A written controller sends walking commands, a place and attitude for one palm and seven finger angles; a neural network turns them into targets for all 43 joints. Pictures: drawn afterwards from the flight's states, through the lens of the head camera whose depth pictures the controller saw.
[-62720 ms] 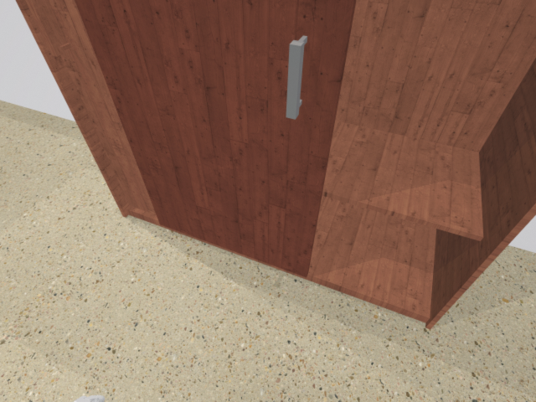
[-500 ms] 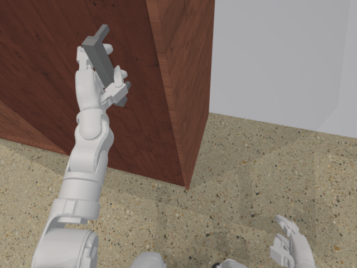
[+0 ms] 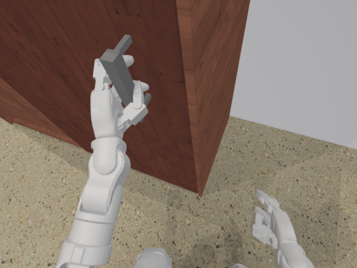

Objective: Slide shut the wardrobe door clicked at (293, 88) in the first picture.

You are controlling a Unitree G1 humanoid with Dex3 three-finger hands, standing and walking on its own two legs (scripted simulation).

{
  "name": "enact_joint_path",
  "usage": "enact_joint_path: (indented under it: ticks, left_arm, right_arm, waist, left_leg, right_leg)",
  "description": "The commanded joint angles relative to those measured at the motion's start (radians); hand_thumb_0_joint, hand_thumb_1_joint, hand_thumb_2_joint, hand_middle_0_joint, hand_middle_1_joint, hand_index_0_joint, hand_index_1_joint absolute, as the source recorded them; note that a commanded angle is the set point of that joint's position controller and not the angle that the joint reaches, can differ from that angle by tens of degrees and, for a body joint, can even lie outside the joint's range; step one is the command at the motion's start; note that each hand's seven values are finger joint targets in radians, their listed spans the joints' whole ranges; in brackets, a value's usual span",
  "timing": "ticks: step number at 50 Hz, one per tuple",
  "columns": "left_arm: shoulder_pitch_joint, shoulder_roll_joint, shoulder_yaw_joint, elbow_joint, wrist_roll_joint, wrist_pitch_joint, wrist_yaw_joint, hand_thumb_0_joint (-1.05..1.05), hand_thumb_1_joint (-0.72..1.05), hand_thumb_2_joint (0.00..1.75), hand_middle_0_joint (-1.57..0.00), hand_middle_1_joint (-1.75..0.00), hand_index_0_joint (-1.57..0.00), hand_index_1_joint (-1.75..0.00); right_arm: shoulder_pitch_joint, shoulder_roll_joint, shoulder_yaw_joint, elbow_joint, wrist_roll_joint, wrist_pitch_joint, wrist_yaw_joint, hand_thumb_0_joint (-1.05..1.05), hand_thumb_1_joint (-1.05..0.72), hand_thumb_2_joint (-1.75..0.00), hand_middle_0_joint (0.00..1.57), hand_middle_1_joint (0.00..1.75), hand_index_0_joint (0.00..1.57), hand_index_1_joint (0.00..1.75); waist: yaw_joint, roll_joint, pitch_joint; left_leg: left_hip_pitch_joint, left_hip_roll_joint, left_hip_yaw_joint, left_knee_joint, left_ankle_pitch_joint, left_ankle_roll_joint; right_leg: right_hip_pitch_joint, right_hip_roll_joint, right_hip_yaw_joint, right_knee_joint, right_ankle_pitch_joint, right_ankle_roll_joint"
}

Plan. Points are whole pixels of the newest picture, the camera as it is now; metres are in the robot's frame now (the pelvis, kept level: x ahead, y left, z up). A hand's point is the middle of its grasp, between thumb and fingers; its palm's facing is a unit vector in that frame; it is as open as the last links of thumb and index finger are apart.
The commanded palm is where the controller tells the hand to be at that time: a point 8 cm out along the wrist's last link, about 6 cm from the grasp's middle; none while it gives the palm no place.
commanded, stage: step sideways, sliding the door along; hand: left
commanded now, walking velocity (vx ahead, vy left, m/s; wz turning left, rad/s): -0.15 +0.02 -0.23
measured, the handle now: (132, 82) +0.40 +0.19 +0.15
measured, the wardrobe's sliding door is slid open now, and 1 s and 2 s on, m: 0.00 0.00 0.00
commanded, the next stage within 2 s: none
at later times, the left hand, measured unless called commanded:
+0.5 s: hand (135, 104) +0.34 +0.16 +0.16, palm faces +0.15 -0.98 +0.10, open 6.7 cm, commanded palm +0.30 +0.06 +0.15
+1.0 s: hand (123, 104) +0.35 +0.19 +0.15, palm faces -0.27 -0.96 -0.07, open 6.8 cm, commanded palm +0.33 +0.19 +0.14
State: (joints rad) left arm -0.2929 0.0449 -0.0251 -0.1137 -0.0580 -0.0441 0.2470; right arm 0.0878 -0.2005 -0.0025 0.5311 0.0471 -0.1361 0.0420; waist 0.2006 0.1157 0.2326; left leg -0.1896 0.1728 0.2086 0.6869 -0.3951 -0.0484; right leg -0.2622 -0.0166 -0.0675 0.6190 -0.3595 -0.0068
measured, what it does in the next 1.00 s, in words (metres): walks ahead: right foot, then left foot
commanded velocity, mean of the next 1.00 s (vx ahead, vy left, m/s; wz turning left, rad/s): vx -0.23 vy -0.09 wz -0.29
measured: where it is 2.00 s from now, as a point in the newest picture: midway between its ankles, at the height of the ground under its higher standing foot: outside the picture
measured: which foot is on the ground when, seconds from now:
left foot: down 0.00-0.72, up 0.74-0.86, down 0.88-1.00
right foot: down 0.00-0.10, up 0.12-0.24, down 0.26-0.82, up 0.84-1.00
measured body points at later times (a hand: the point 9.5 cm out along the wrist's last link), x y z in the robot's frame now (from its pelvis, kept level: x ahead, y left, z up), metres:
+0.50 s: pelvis +0.11 +0.08 +0.00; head +0.22 +0.07 +0.43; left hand +0.33 +0.22 +0.15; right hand +0.38 -0.07 -0.09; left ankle -0.06 +0.13 -0.69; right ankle +0.11 -0.08 -0.71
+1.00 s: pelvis +0.19 +0.15 -0.01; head +0.20 +0.15 +0.44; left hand +0.36 +0.24 +0.15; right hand +0.44 -0.04 -0.04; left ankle +0.22 +0.32 -0.73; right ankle +0.24 -0.01 -0.51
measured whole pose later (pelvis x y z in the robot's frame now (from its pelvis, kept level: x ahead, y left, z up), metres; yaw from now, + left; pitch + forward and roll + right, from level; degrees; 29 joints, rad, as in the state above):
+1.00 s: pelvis +0.19 +0.15 -0.01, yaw -2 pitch -8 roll -2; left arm 0.43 0.26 -0.46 -0.55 0.03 -0.27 0.04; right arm 0.10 -0.25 0.01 0.45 0.02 -0.16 0.07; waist 0.13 0.06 0.17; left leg -0.21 0.25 0.17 0.72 -0.33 -0.10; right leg -0.84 -0.09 0.02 1.82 -0.55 0.03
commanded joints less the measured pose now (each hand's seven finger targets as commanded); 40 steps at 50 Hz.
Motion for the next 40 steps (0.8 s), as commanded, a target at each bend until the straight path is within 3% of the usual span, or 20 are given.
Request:
enact_joint_path:
  ticks: [1,2,3,5,6,8,11,16,19,21,29,30,31,34,35,36,37,38,39,40]
  left_arm:
    - [-0.325,-0.261,-0.582,-0.479,0.05,-0.144,-0.158,0.0,0.9,0.9,-0.45,-1.4,-0.45,-1.4]
    - [-0.306,-0.281,-0.616,-0.523,0.045,-0.145,-0.163,0.0,0.9,0.9,-0.45,-1.4,-0.45,-1.4]
    - [-0.301,-0.296,-0.64,-0.584,0.041,-0.151,-0.171,0.0,0.9,0.9,-0.45,-1.4,-0.45,-1.4]
    - [-0.231,-0.34,-0.691,-0.592,0.031,-0.18,-0.196,0.0,0.9,0.9,-0.45,-1.4,-0.45,-1.4]
    - [-0.2,-0.358,-0.709,-0.588,0.032,-0.193,-0.205,0.0,0.9,0.9,-0.45,-1.4,-0.45,-1.4]
    - [-0.173,-0.359,-0.733,-0.612,0.047,-0.196,-0.213,0.0,0.9,0.9,-0.45,-1.4,-0.45,-1.4]
    - [-0.123,-0.354,-0.77,-0.691,0.046,-0.2,-0.216,0.0,0.9,0.9,-0.45,-1.4,-0.45,-1.4]
    - [0.019,-0.348,-0.785,-0.765,0.06,-0.217,-0.199,0.0,0.9,0.9,-0.45,-1.4,-0.45,-1.4]
    - [0.108,-0.361,-0.833,-0.834,0.065,-0.239,-0.195,0.0,0.9,0.9,-0.45,-1.4,-0.45,-1.4]
    - [0.169,-0.368,-0.857,-0.838,0.073,-0.258,-0.207,0.0,0.9,0.9,-0.45,-1.4,-0.45,-1.4]
    - [0.383,-0.347,-0.919,-0.876,0.096,-0.294,-0.217,0.0,0.9,0.9,-0.45,-1.4,-0.45,-1.4]
    - [0.4,-0.085,-0.597,-0.789,0.102,-0.301,-0.204,0.0,0.9,0.9,-0.45,-1.4,-0.45,-1.4]
    - [0.464,-0.161,-0.627,-0.806,0.102,-0.3,-0.214,0.0,0.9,0.9,-0.45,-1.4,-0.45,-1.4]
    - [0.534,-0.132,-0.612,-0.756,0.112,-0.316,-0.218,0.0,0.9,0.9,-0.45,-1.4,-0.45,-1.4]
    - [0.581,-0.143,-0.6,-0.725,0.117,-0.315,-0.218,0.0,0.9,0.9,-0.45,-1.4,-0.45,-1.4]
    - [0.624,-0.098,-0.579,-0.72,0.13,-0.322,-0.218,0.0,0.9,0.9,-0.45,-1.4,-0.45,-1.4]
    - [0.645,-0.006,-0.545,-0.669,0.134,-0.327,-0.193,0.0,0.9,0.9,-0.45,-1.4,-0.45,-1.4]
    - [0.518,-0.018,-0.564,-0.753,0.147,-0.375,-0.172,0.0,0.9,0.9,-0.45,-1.4,-0.45,-1.4]
    - [0.491,-0.076,-0.574,-0.83,0.116,-0.357,-0.203,0.0,0.9,0.9,-0.45,-1.4,-0.45,-1.4]
    - [0.407,-0.147,-0.631,-0.815,0.089,-0.352,-0.238,0.0,0.9,0.9,-0.45,-1.4,-0.45,-1.4]
  right_arm:
    - [-0.071,-0.089,-0.063,-0.148,0.007,-0.039,-0.017,0.0,-0.9,-0.9,0.2,0.3,0.2,0.3]
    - [-0.071,-0.081,-0.063,-0.151,0.008,-0.036,-0.018,0.0,-0.9,-0.9,0.2,0.3,0.2,0.3]
    - [-0.07,-0.086,-0.066,-0.158,0.007,-0.035,-0.017,0.0,-0.9,-0.9,0.2,0.3,0.2,0.3]
    - [-0.058,-0.084,-0.065,-0.214,0.006,-0.046,-0.001,0.0,-0.9,-0.9,0.2,0.3,0.2,0.3]
    - [-0.042,-0.071,-0.053,-0.242,0.017,-0.056,-0.001,0.0,-0.9,-0.9,0.2,0.3,0.2,0.3]
    - [0.004,-0.076,-0.044,-0.247,0.022,-0.076,0.002,0.0,-0.9,-0.9,0.2,0.3,0.2,0.3]
    - [-0.024,-0.073,-0.018,-0.264,0.018,-0.108,0.007,0.0,-0.9,-0.9,0.2,0.3,0.2,0.3]
    - [-0.015,-0.129,-0.062,-0.255,0.013,-0.125,0.018,0.0,-0.9,-0.9,0.2,0.3,0.2,0.3]
    - [-0.039,-0.128,-0.054,-0.253,0.014,-0.113,0.022,0.0,-0.9,-0.9,0.2,0.3,0.2,0.3]
    - [-0.018,-0.101,-0.035,-0.266,0.01,-0.104,0.024,0.0,-0.9,-0.9,0.2,0.3,0.2,0.3]
    - [-0.006,-0.12,-0.019,-0.289,0.003,-0.132,0.017,0.0,-0.9,-0.9,0.2,0.3,0.2,0.3]
    - [0.059,-0.151,-0.046,-0.206,-0.016,-0.127,-0.002,0.0,-0.9,-0.9,0.2,0.3,0.2,0.3]
    - [0.051,-0.145,-0.032,-0.214,-0.031,-0.117,0.002,0.0,-0.9,-0.9,0.2,0.3,0.2,0.3]
    - [0.085,-0.173,-0.012,-0.209,-0.014,-0.126,0.008,0.0,-0.9,-0.9,0.2,0.3,0.2,0.3]
    - [0.084,-0.169,-0.014,-0.213,0.004,-0.134,0.016,0.0,-0.9,-0.9,0.2,0.3,0.2,0.3]
    - [0.046,-0.191,-0.014,-0.245,0.022,-0.14,0.009,0.0,-0.9,-0.9,0.2,0.3,0.2,0.3]
    - [0.004,-0.139,-0.001,-0.269,0.056,-0.146,0.008,0.0,-0.9,-0.9,0.2,0.3,0.2,0.3]
    - [0.102,-0.16,0.013,-0.281,0.046,-0.154,-0.005,0.0,-0.9,-0.9,0.2,0.3,0.2,0.3]
    - [0.033,-0.154,-0.025,-0.252,-0.011,-0.175,-0.016,0.0,-0.9,-0.9,0.2,0.3,0.2,0.3]
    - [0.079,-0.079,-0.003,-0.22,-0.041,-0.161,-0.047,0.0,-0.9,-0.9,0.2,0.3,0.2,0.3]
  waist:
    - [-0.229,-0.282,-0.6]
    - [-0.23,-0.241,-0.61]
    - [-0.24,-0.169,-0.645]
    - [-0.224,0.05,-0.612]
    - [-0.211,0.026,-0.594]
    - [-0.205,-0.022,-0.573]
    - [-0.217,0.094,-0.522]
    - [-0.232,-0.216,-0.548]
    - [-0.237,-0.047,-0.538]
    - [-0.228,-0.065,-0.51]
    - [-0.22,0.006,-0.459]
    - [-0.234,-0.039,-0.482]
    - [-0.218,-0.039,-0.434]
    - [-0.216,0.022,-0.341]
    - [-0.166,-0.066,-0.391]
    - [-0.093,-0.28,-0.482]
    - [-0.014,-0.608,-0.492]
    - [-0.034,-0.711,-0.386]
    - [-0.077,-0.529,-0.301]
    - [-0.205,-0.3,-0.207]
  left_leg:
    - [0.032,-0.053,-0.058,0.013,0.26,0.053]
    - [0.095,-0.037,-0.067,-0.151,0.326,0.053]
    - [0.297,0.016,-0.058,-0.243,0.691,0.065]
    - [0.697,0.175,-0.079,-0.164,1.231,0.129]
    - [0.721,0.155,-0.002,-0.122,1.22,0.127]
    - [0.693,0.119,0.07,-0.018,1.129,0.108]
    - [0.561,0.117,0.116,0.054,1.013,0.094]
    - [0.304,0.046,0.01,0.186,0.855,0.062]
    - [0.358,0.073,0.008,0.043,0.96,0.052]
    - [0.41,0.092,0.027,0.08,1.087,0.065]
    - [0.376,0.051,0.064,0.085,1.22,0.045]
    - [0.332,0.069,0.079,-0.012,1.253,0.006]
    - [0.293,0.092,0.051,-0.092,1.376,-0.019]
    - [0.249,0.094,0.102,0.025,1.729,-0.113]
    - [0.063,0.034,0.109,0.236,1.621,-0.135]
    - [-0.385,-0.12,0.073,0.581,0.835,-0.173]
    - [-0.828,-0.254,-0.203,0.861,-0.398,-0.151]
    - [-0.968,-0.126,-0.51,0.772,-0.671,0.076]
    - [-0.72,-0.047,-0.544,0.519,-0.661,0.184]
    - [-0.115,-0.018,-0.411,-0.079,-0.172,0.121]
  right_leg:
    - [0.293,-0.153,0.268,0.035,1.484,-0.085]
    - [0.259,-0.126,0.249,0.09,1.423,-0.067]
    - [0.12,-0.073,0.169,0.157,1.212,-0.026]
    - [-0.369,-0.011,0.019,0.273,0.047,-0.012]
    - [-0.403,0.008,-0.015,0.249,-0.032,-0.021]
    - [-0.401,0.024,-0.058,0.098,0.097,-0.023]
    - [-0.32,0.006,-0.083,0.003,0.264,-0.005]
    - [-0.089,-0.006,0.061,0.03,0.862,-0.074]
    - [-0.149,0.004,0.036,0.072,0.617,-0.054]
    - [-0.22,0.025,-0.027,0.054,0.45,-0.041]
    - [-0.18,0.044,-0.068,-0.023,0.503,-0.04]
    - [-0.12,0.065,-0.049,0.085,0.558,-0.037]
    - [-0.125,0.068,-0.071,0.121,0.475,-0.034]
    - [-0.174,0.112,-0.222,0.014,0.207,-0.035]
    - [0.053,0.117,-0.184,-0.062,0.436,-0.082]
    - [0.492,0.011,0.056,-0.071,1.196,-0.191]
    - [0.83,-0.294,0.517,0.086,2.08,-0.322]
    - [0.701,-0.413,0.637,0.149,2.024,-0.269]
    - [0.297,-0.372,0.64,0.187,1.861,-0.18]
    - [-0.162,-0.145,0.425,0.196,1.477,-0.023]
